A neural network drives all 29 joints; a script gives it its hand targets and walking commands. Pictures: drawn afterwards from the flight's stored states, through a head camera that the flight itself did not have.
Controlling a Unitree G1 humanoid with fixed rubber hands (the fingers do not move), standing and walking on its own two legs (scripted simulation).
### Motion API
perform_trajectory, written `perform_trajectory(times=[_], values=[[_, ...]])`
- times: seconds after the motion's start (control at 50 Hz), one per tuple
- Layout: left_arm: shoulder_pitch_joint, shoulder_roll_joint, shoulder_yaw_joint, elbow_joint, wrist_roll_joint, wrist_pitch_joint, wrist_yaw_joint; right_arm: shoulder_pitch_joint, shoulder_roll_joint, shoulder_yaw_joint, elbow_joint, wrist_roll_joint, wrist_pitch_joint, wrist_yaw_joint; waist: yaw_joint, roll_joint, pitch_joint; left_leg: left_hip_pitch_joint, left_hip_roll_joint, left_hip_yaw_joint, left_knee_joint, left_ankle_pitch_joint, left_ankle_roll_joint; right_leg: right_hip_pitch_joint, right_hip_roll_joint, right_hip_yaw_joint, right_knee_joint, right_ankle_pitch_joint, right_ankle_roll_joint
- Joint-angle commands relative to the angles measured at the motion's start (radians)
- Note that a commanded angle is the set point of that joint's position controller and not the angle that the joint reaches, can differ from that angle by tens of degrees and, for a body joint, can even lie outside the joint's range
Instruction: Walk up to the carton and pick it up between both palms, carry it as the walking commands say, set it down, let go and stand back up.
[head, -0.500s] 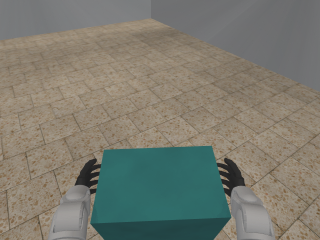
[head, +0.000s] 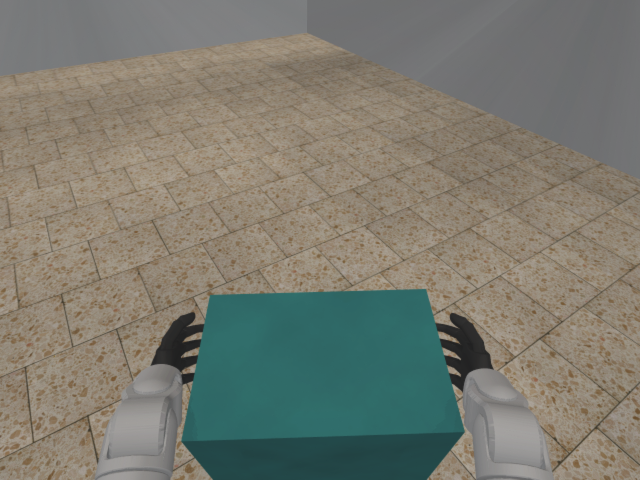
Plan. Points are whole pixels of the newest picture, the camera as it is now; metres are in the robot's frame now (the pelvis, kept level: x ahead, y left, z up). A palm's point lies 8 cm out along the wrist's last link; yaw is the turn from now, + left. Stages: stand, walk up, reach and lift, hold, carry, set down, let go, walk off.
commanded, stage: carry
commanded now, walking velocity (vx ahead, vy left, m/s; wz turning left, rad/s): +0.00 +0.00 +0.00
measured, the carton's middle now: (320, 397) +0.28 +0.01 -0.05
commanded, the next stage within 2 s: none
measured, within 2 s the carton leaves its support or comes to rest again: neither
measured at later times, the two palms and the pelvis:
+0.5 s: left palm (174, 385) +0.25 +0.18 +0.04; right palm (489, 388) +0.25 -0.19 +0.04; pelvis -0.02 -0.02 +0.00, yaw +0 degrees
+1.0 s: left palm (197, 365) +0.28 +0.16 +0.04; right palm (498, 368) +0.28 -0.21 +0.04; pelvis +0.00 -0.03 +0.00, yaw +1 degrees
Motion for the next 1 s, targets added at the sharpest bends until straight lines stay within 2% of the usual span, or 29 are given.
perform_trajectory(times=[0.0,0.28,0.54,0.74,0.98], values=[[-0.469,-0.661,-0.532,-0.171,-0.198,-0.037,-0.14,-0.441,0.587,0.517,-0.104,0.178,-0.024,0.114,0.003,0.039,-0.179,0.211,0.211,-0.206,-0.145,-0.152,-0.066,-0.102,-0.084,0.042,-0.096,0.02,-0.059],[-0.513,-0.722,-0.573,-0.156,-0.217,-0.022,-0.167,-0.49,0.653,0.569,-0.113,0.19,-0.016,0.133,0.013,0.031,-0.201,0.184,0.192,-0.182,-0.146,-0.21,-0.078,-0.101,-0.079,0.054,-0.119,0.009,-0.071],[-0.557,-0.761,-0.567,-0.116,-0.21,-0.023,-0.189,-0.525,0.692,0.568,-0.078,0.183,-0.013,0.152,0.012,0.013,-0.18,0.167,0.17,-0.166,-0.085,-0.191,-0.062,-0.115,-0.105,0.09,-0.161,0.032,-0.05],[-0.564,-0.775,-0.559,-0.089,-0.197,-0.031,-0.193,-0.534,0.71,0.564,-0.046,0.186,-0.02,0.163,0.007,0.001,-0.184,0.173,0.16,-0.153,-0.043,-0.12,-0.057,-0.085,-0.127,0.102,-0.16,0.148,-0.03],[-0.555,-0.783,-0.563,-0.082,-0.196,-0.044,-0.193,-0.528,0.718,0.565,-0.035,0.194,-0.034,0.168,0.002,-0.006,-0.212,0.201,0.165,-0.142,-0.004,0.042,-0.049,-0.03,-0.144,0.096,-0.118,0.31,-0.011]])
